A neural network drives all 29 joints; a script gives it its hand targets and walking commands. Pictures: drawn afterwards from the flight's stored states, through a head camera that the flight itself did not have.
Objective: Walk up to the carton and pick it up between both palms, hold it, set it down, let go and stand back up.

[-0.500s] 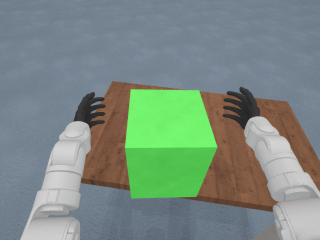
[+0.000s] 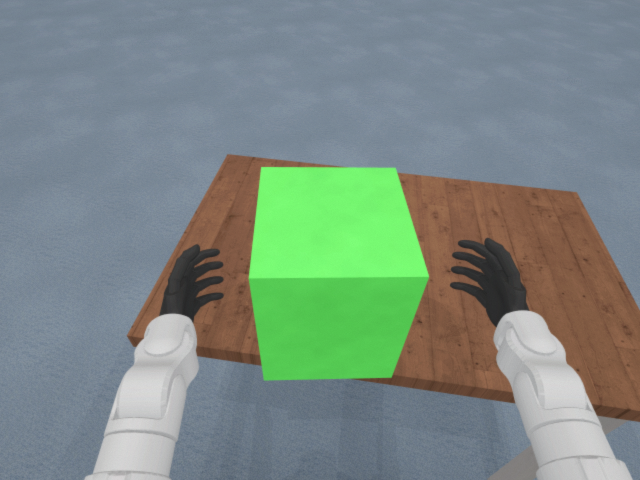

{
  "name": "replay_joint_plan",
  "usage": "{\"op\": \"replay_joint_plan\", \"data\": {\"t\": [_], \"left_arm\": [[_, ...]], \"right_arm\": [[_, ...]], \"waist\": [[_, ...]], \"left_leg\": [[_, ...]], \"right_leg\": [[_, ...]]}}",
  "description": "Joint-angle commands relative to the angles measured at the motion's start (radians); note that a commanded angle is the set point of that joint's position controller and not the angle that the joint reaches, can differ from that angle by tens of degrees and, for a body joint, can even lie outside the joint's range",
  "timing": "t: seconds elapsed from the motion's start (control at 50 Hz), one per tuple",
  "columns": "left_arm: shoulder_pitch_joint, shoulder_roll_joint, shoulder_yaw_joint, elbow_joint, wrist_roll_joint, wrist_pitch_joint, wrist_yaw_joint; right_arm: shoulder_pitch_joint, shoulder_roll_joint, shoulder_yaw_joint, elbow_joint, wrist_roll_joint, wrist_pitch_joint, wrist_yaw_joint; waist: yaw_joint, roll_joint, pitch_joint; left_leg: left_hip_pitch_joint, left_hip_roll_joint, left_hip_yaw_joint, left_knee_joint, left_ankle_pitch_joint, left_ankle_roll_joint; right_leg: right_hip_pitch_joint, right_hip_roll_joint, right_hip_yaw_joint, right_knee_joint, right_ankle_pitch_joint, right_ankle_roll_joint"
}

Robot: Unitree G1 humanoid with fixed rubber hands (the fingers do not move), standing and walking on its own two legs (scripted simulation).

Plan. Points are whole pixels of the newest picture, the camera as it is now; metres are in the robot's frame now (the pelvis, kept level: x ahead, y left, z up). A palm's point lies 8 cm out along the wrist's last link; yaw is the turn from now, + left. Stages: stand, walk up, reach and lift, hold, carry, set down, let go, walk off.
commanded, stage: set down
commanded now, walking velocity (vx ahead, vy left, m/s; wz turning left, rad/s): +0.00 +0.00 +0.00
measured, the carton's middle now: (328, 276) +0.42 +0.01 +0.02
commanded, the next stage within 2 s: let go in 1.72 s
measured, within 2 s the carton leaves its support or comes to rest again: neither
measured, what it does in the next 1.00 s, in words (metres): stands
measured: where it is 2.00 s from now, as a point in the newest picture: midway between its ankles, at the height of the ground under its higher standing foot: outside the picture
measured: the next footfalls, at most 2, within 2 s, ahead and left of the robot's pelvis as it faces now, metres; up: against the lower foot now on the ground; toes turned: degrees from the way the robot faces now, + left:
none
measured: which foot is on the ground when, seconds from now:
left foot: down 0.00-1.00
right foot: down 0.00-1.00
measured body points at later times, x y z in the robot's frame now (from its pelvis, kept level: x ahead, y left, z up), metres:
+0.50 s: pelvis +0.04 +0.01 +0.00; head +0.03 +0.03 +0.45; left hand +0.25 +0.21 +0.01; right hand +0.26 -0.19 +0.03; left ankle +0.02 +0.14 -0.75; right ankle +0.03 -0.09 -0.75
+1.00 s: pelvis +0.03 +0.01 +0.00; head +0.02 +0.03 +0.45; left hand +0.22 +0.21 -0.03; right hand +0.23 -0.20 -0.02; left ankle +0.02 +0.14 -0.75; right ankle +0.03 -0.09 -0.75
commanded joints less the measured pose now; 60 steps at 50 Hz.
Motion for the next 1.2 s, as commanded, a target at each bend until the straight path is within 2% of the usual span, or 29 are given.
{"op": "replay_joint_plan", "data": {"t": [0.0, 0.04, 0.06, 0.08, 0.1, 0.12, 0.16, 0.2, 0.22, 0.26, 0.3, 0.4, 0.46, 0.5, 0.52, 0.58, 0.64, 0.7, 0.72, 0.76, 0.8, 0.86, 0.9, 0.96, 0.98, 1.08, 1.1, 1.12, 1.18], "left_arm": [[-0.188, 0.039, -0.008, -0.178, 0.004, -0.09, 0.0], [-0.141, 0.053, -0.01, -0.194, 0.005, -0.122, 0.001], [-0.138, 0.052, -0.027, -0.242, -0.005, -0.14, 0.004], [-0.067, 0.057, -0.03, -0.268, -0.007, -0.163, 0.007], [-0.033, 0.059, -0.038, -0.29, -0.002, -0.182, 0.007], [0.008, 0.066, -0.033, -0.295, 0.003, -0.194, 0.004], [0.107, 0.054, -0.024, -0.26, 0.021, -0.215, -0.012], [0.154, 0.053, -0.023, -0.22, 0.032, -0.238, -0.024], [0.158, 0.058, -0.034, -0.235, 0.023, -0.253, -0.023], [0.2, 0.059, -0.045, -0.25, 0.011, -0.278, -0.02], [0.238, 0.057, -0.066, -0.289, 0.002, -0.326, -0.013], [0.415, 0.035, -0.103, -0.266, 0.032, -0.44, -0.003], [0.425, 0.04, -0.119, -0.248, 0.04, -0.481, 0.008], [0.458, 0.028, -0.145, -0.238, 0.036, -0.499, 0.016], [0.476, 0.024, -0.148, -0.25, 0.038, -0.514, 0.022], [0.508, 0.031, -0.149, -0.168, 0.032, -0.544, 0.017], [0.502, 0.035, -0.149, -0.126, 0.037, -0.584, 0.021], [0.47, 0.05, -0.155, -0.088, 0.029, -0.595, 0.034], [0.455, 0.043, -0.16, -0.07, 0.033, -0.59, 0.039], [0.443, 0.055, -0.16, -0.056, 0.03, -0.574, 0.042], [0.423, 0.055, -0.155, -0.066, 0.042, -0.549, 0.038], [0.414, 0.07, -0.146, -0.057, 0.033, -0.52, 0.033], [0.418, 0.074, -0.137, -0.056, 0.036, -0.502, 0.034], [0.428, 0.075, -0.135, -0.001, 0.041, -0.463, 0.016], [0.419, 0.077, -0.124, 0.002, 0.042, -0.454, 0.01], [0.428, 0.108, -0.102, 0.003, 0.03, -0.45, -0.021], [0.442, 0.112, -0.085, 0.02, 0.046, -0.448, -0.021], [0.438, 0.113, -0.083, 0.046, 0.053, -0.442, -0.029], [0.442, 0.114, -0.077, 0.059, 0.066, -0.428, -0.033]], "right_arm": [[-0.166, -0.075, -0.043, -0.172, -0.022, -0.066, -0.001], [-0.12, -0.069, -0.043, -0.201, -0.038, -0.087, -0.006], [-0.105, -0.077, -0.051, -0.236, -0.038, -0.103, -0.006], [-0.041, -0.067, -0.044, -0.267, -0.039, -0.124, -0.005], [0.0, -0.07, -0.048, -0.278, -0.036, -0.141, -0.009], [0.025, -0.068, -0.038, -0.302, -0.035, -0.156, -0.013], [0.125, -0.047, -0.013, -0.291, -0.034, -0.17, -0.022], [0.176, -0.037, -0.004, -0.288, -0.051, -0.179, -0.024], [0.19, -0.028, -0.003, -0.314, -0.053, -0.189, -0.023], [0.23, -0.022, 0.007, -0.355, -0.052, -0.207, -0.019], [0.285, -0.03, -0.008, -0.39, -0.052, -0.244, -0.006], [0.482, -0.04, -0.002, -0.342, -0.035, -0.332, 0.029], [0.489, -0.053, -0.036, -0.325, -0.051, -0.376, 0.04], [0.523, -0.044, -0.037, -0.305, -0.059, -0.391, 0.044], [0.541, -0.044, -0.035, -0.295, -0.056, -0.4, 0.05], [0.551, -0.035, -0.016, -0.278, -0.062, -0.424, 0.057], [0.538, -0.037, -0.013, -0.242, -0.059, -0.45, 0.066], [0.51, -0.044, -0.022, -0.208, -0.074, -0.461, 0.07], [0.509, -0.03, -0.02, -0.176, -0.076, -0.456, 0.07], [0.504, -0.028, -0.019, -0.157, -0.083, -0.447, 0.068], [0.501, -0.022, -0.017, -0.116, -0.089, -0.433, 0.06], [0.479, -0.027, -0.017, -0.124, -0.094, -0.424, 0.059], [0.476, -0.023, -0.013, -0.106, -0.099, -0.413, 0.061], [0.474, -0.025, -0.019, -0.09, -0.126, -0.387, 0.055], [0.475, -0.02, -0.011, -0.079, -0.128, -0.378, 0.053], [0.481, -0.013, -0.005, -0.106, -0.148, -0.382, 0.039], [0.482, -0.016, 0.008, -0.089, -0.141, -0.381, 0.042], [0.492, -0.014, 0.006, -0.056, -0.149, -0.374, 0.04], [0.486, -0.014, 0.003, -0.02, -0.163, -0.371, 0.043]], "waist": [[-0.001, -0.014, -0.181], [-0.002, -0.013, -0.202], [-0.014, 0.003, -0.234], [-0.006, 0.0, -0.247], [-0.02, 0.013, -0.256], [-0.018, -0.003, -0.259], [-0.016, -0.025, -0.211], [-0.012, -0.034, -0.152], [-0.005, -0.018, -0.152], [0.003, -0.044, -0.129], [0.004, -0.012, -0.153], [-0.009, 0.042, -0.138], [-0.008, 0.056, -0.088], [-0.013, 0.046, -0.024], [-0.003, 0.047, -0.025], [0.002, -0.012, -0.013], [0.013, -0.009, -0.016], [0.015, -0.009, 0.017], [0.019, 0.014, 0.04], [0.014, 0.006, 0.023], [0.009, 0.03, 0.02], [0.006, 0.015, -0.01], [0.015, 0.028, -0.018], [-0.003, 0.003, 0.01], [0.005, 0.0, 0.013], [-0.007, -0.041, 0.001], [0.014, -0.01, 0.007], [0.003, -0.014, 0.027], [0.011, 0.022, 0.039]], "left_leg": [[0.134, -0.043, -0.029, -0.015, -0.023, 0.042], [0.141, -0.047, -0.022, -0.009, -0.006, 0.04], [0.15, -0.047, -0.027, 0.0, 0.029, 0.034], [0.17, -0.049, -0.028, 0.007, 0.077, 0.03], [0.181, -0.05, -0.029, 0.016, 0.119, 0.02], [0.185, -0.052, -0.032, 0.023, 0.153, 0.021], [0.182, -0.057, -0.038, 0.01, 0.156, 0.025], [0.157, -0.059, -0.041, -0.005, 0.116, 0.033], [0.143, -0.058, -0.04, -0.008, 0.111, 0.031], [0.144, -0.057, -0.037, -0.007, 0.131, 0.034], [0.176, -0.052, -0.041, 0.008, 0.174, 0.016], [0.273, -0.04, -0.059, 0.047, 0.315, -0.02], [0.246, -0.031, -0.06, 0.04, 0.289, -0.027], [0.237, -0.025, -0.059, 0.031, 0.253, -0.027], [0.244, -0.024, -0.057, 0.029, 0.249, -0.028], [0.215, -0.028, -0.052, 0.031, 0.211, -0.007], [0.203, -0.026, -0.045, 0.023, 0.158, -0.003], [0.172, -0.02, -0.039, 0.015, 0.083, 0.003], [0.159, -0.018, -0.036, 0.006, 0.051, 0.002], [0.158, -0.019, -0.025, 0.003, 0.028, 0.009], [0.178, -0.02, -0.024, 0.003, 0.043, 0.003], [0.166, -0.024, -0.021, 0.007, 0.043, 0.009], [0.168, -0.022, -0.016, 0.008, 0.056, 0.007], [0.168, -0.024, -0.016, 0.007, 0.055, 0.009], [0.166, -0.03, -0.016, 0.005, 0.061, 0.011], [0.161, -0.041, -0.013, 0.02, 0.123, 0.015], [0.162, -0.039, -0.013, 0.021, 0.146, 0.008], [0.169, -0.04, -0.014, 0.018, 0.144, 0.008], [0.193, -0.032, -0.011, 0.02, 0.167, -0.004]], "right_leg": [[-0.044, -0.011, 0.029, -0.099, -0.079, 0.032], [-0.021, -0.011, 0.029, -0.094, -0.043, 0.038], [-0.01, -0.011, 0.027, -0.084, 0.001, 0.038], [0.009, -0.01, 0.026, -0.08, 0.06, 0.041], [0.033, -0.009, 0.023, -0.071, 0.122, 0.044], [0.056, -0.008, 0.027, -0.066, 0.186, 0.049], [0.08, -0.011, 0.027, -0.075, 0.215, 0.054], [0.084, -0.017, 0.036, -0.087, 0.177, 0.05], [0.076, -0.021, 0.034, -0.087, 0.158, 0.045], [0.066, -0.019, 0.033, -0.09, 0.179, 0.046], [0.042, -0.013, 0.023, -0.088, 0.187, 0.035], [0.028, -0.002, 0.013, -0.098, 0.246, 0.015], [0.0, 0.003, 0.008, -0.108, 0.177, -0.002], [-0.02, 0.0, 0.005, -0.115, 0.136, -0.006], [-0.024, 0.001, 0.0, -0.118, 0.115, -0.012], [0.0, -0.007, 0.011, -0.113, 0.127, -0.001], [-0.007, -0.008, 0.012, -0.108, 0.062, -0.007], [-0.026, -0.012, 0.012, -0.111, -0.019, -0.01], [-0.036, -0.018, 0.016, -0.112, -0.054, -0.017], [-0.024, -0.022, 0.02, -0.112, -0.064, -0.014], [-0.031, -0.026, 0.021, -0.115, -0.055, -0.017], [-0.016, -0.03, 0.026, -0.109, -0.045, -0.014], [-0.012, -0.029, 0.018, -0.101, -0.036, -0.017], [-0.008, -0.028, 0.018, -0.115, -0.025, -0.013], [-0.006, -0.031, 0.018, -0.115, -0.017, -0.008], [0.046, -0.035, 0.019, -0.108, 0.107, 0.016], [0.054, -0.034, 0.015, -0.102, 0.116, 0.01], [0.046, -0.034, 0.018, -0.108, 0.113, 0.012], [0.017, -0.024, 0.004, -0.118, 0.065, -0.003]]}}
